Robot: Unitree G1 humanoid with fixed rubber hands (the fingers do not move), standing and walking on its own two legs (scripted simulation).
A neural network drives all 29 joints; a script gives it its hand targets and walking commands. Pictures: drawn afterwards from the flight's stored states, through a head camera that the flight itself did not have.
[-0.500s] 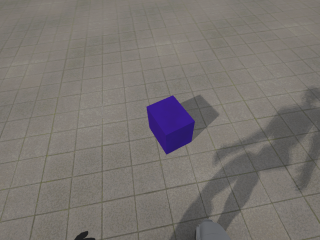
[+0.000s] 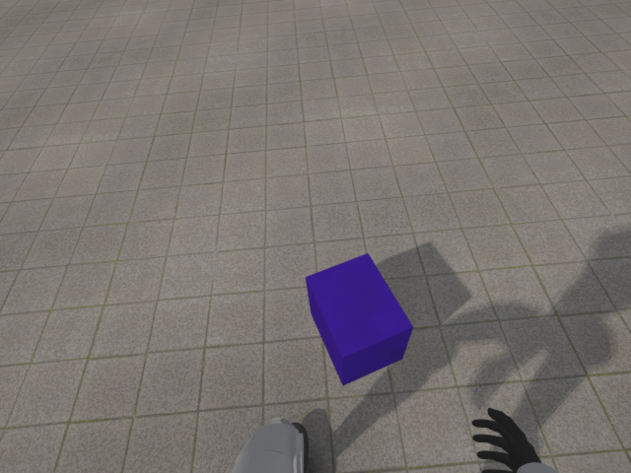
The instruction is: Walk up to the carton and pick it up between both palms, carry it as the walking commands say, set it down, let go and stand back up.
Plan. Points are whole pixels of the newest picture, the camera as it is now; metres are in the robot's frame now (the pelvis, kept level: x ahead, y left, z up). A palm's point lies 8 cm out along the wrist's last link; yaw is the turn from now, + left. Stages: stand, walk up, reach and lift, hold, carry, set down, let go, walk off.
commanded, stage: walk up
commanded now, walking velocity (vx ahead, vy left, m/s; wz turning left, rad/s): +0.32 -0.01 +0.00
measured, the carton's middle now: (355, 319) +0.60 +0.01 -0.65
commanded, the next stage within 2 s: none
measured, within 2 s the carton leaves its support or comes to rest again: neither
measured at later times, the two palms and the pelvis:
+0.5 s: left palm (222, 372) +0.25 +0.21 -0.13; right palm out of the picture +0.15 -0.26 -0.15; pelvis +0.18 -0.02 +0.00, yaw +1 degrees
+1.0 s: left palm (244, 390) +0.23 +0.17 -0.14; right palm (538, 418) +0.24 -0.26 -0.14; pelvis +0.22 -0.04 +0.01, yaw +1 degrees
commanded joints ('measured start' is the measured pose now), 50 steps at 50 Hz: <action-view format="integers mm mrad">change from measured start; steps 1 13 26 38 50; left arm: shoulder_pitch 29 -69 -224 -286 -200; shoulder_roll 170 57 194 87 69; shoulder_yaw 36 40 27 -1 -4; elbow -6 -83 -114 -67 3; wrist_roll -22 15 -7 -23 -22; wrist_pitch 4 109 38 73 57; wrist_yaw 13 -26 13 24 18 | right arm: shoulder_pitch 172 165 381 323 256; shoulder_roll -83 -126 15 -22 -4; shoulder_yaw -11 -33 18 11 13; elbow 3 28 81 139 169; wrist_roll -3 0 11 12 17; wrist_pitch -55 -40 8 9 -3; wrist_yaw -25 -75 -80 -100 -90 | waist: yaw -156 -108 -126 -123 -115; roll -141 146 -258 -84 42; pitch -104 -79 -39 -71 -3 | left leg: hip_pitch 457 245 147 450 444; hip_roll -73 261 7 39 41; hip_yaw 95 -182 -64 -119 -101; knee -183 -440 72 -276 -336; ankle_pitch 83 -169 -389 89 34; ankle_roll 61 162 -13 46 36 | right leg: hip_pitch -170 -529 -234 -295 -236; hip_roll -73 -38 -284 -52 -40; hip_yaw -56 70 280 107 116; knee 295 747 -21 22 -31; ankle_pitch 880 71 826 279 266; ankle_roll -99 -4 -182 -110 -71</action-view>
